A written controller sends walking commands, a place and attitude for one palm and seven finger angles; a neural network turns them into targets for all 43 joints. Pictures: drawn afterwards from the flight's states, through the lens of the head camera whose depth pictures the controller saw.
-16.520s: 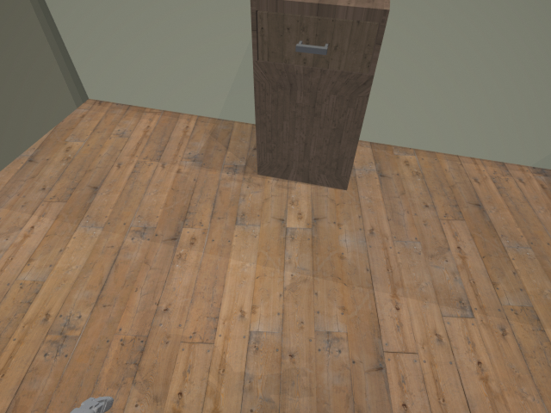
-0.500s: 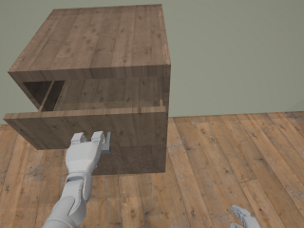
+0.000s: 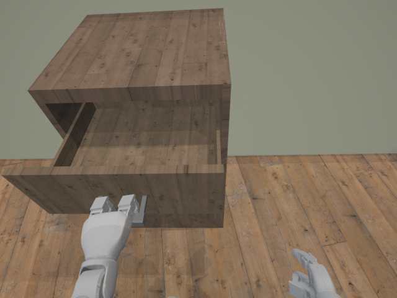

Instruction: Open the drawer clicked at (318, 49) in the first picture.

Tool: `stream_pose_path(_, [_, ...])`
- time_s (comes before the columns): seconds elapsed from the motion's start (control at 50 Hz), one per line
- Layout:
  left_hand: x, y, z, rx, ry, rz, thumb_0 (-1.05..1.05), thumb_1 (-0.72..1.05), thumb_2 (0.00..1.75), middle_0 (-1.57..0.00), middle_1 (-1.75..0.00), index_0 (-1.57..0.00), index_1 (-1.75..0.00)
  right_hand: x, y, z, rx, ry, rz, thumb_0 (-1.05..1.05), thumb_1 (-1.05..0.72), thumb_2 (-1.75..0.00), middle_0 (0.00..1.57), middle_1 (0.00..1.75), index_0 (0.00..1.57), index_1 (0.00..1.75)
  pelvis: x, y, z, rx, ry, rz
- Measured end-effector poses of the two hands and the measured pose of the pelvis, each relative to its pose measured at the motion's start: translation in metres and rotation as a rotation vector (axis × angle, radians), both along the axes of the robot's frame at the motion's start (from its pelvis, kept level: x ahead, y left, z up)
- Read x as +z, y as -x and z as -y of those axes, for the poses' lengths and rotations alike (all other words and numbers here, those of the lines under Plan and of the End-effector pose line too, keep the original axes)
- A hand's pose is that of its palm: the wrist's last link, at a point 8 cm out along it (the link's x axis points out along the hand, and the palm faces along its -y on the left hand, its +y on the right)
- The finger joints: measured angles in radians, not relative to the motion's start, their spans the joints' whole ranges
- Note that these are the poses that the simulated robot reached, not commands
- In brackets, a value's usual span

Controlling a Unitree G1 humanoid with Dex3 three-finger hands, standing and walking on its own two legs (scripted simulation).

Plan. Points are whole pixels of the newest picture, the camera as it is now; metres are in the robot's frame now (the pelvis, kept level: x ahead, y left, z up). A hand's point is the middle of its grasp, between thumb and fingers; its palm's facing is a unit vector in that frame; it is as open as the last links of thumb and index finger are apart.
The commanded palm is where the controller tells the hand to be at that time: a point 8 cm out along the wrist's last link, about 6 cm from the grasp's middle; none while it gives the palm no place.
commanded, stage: pull the drawer open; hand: left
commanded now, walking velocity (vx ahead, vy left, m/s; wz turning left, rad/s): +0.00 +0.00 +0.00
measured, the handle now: (119, 210) +0.29 +0.20 +0.00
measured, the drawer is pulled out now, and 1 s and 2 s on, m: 0.22 0.30 0.30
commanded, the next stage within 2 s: open the thumb to release the handle in 1.02 s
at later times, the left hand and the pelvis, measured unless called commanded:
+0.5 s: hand (112, 271) +0.18 +0.19 -0.02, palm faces +0.00 -0.13 -0.99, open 5.7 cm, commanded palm +0.14 +0.19 +0.04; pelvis -0.01 -0.01 -0.01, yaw +0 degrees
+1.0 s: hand (107, 288) +0.15 +0.19 -0.01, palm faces -0.03 -0.15 -0.99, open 5.9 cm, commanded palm +0.10 +0.19 +0.04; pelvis -0.01 -0.01 -0.02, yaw -1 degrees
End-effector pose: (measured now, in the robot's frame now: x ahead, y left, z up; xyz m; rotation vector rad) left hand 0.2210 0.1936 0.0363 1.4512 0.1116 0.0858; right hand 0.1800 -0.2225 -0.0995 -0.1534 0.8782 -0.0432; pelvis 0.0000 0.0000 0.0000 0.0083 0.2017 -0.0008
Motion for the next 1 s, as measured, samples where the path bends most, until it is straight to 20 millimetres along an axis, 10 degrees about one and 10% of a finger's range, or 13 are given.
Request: stream_pose_path(1.0, [0.004,0.089,0.002,-0.007,0.036,-0.022,0.04,0.71,0.74,-0.28,-1.35,-0.39,-1.32,-0.008,-0.007,0.009,0.075,-0.022,0.086,0.01,-0.91,-0.90,0.20,0.29,0.20,0.30,-0.021,0.008,0.013,-0.025,-0.018,-0.036])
